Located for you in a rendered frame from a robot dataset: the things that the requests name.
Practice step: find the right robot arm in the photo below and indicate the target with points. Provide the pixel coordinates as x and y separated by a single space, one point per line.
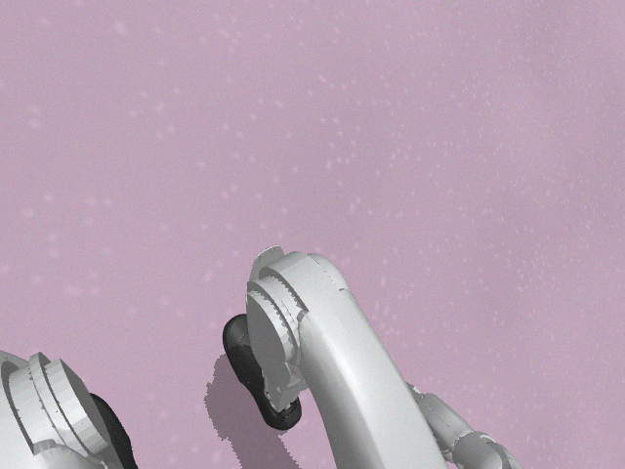
477 450

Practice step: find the right robot foot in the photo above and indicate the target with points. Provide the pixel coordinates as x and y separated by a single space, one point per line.
249 373

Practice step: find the right robot hand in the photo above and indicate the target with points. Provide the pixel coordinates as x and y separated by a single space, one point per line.
447 426

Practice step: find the left robot foot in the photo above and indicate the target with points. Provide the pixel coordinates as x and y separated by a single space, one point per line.
117 434

